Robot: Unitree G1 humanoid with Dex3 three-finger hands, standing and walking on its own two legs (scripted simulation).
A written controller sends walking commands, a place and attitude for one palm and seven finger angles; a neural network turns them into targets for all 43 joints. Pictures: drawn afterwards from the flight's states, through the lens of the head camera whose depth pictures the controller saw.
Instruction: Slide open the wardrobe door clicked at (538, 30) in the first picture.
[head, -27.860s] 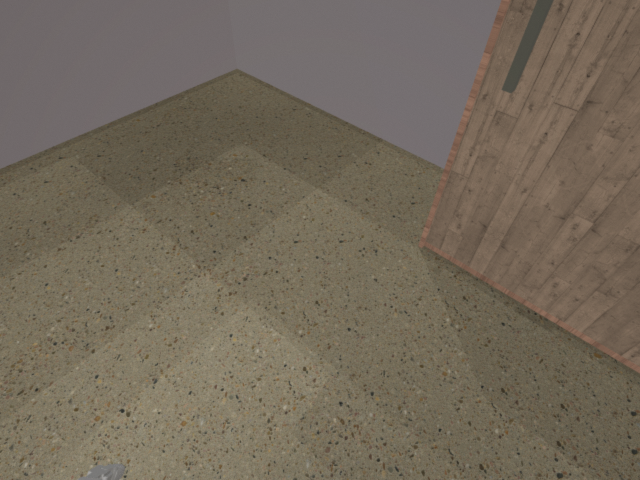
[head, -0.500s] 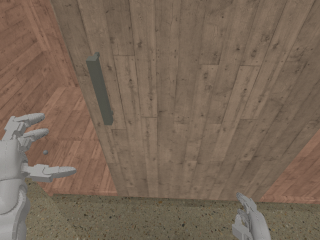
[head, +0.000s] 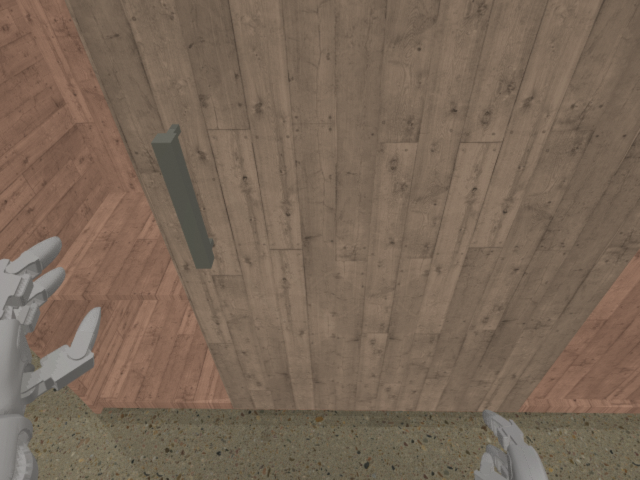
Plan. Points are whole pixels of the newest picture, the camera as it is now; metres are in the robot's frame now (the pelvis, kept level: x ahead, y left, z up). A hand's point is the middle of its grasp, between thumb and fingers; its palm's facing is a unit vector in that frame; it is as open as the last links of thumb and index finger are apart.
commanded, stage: draw the hand back to the body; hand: left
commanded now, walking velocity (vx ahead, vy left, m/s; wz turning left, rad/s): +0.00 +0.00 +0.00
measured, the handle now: (191, 201) +0.48 +0.27 +0.11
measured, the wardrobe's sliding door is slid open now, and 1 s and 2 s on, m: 0.44 0.44 0.44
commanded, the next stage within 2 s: step back with the hand held close in 0.40 s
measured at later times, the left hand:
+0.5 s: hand (103, 343) +0.19 +0.24 +0.16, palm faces +0.46 -0.81 -0.37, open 7.4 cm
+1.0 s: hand (27, 372) +0.16 +0.29 +0.15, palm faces +0.43 -0.78 -0.46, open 7.4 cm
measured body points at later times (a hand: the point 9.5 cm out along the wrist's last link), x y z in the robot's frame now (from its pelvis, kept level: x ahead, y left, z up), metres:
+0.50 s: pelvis +0.01 -0.02 +0.00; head -0.02 -0.05 +0.45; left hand +0.16 +0.28 +0.18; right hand +0.20 -0.24 -0.09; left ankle +0.05 +0.12 -0.74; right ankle -0.06 -0.09 -0.74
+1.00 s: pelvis -0.04 +0.03 -0.01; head -0.04 +0.02 +0.44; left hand +0.13 +0.33 +0.18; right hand +0.14 -0.21 -0.09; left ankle +0.05 +0.12 -0.74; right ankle -0.06 -0.09 -0.74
